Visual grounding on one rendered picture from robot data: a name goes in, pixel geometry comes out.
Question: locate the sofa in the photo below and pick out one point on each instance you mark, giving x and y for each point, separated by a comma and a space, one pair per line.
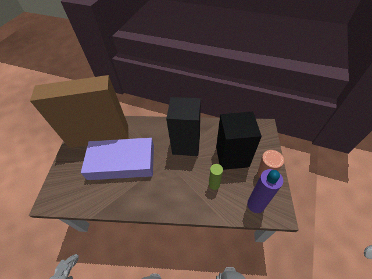
305, 63

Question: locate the coffee table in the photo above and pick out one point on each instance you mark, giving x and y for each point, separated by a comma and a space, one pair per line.
178, 193

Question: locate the left robot hand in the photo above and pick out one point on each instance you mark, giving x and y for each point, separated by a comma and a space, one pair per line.
63, 269

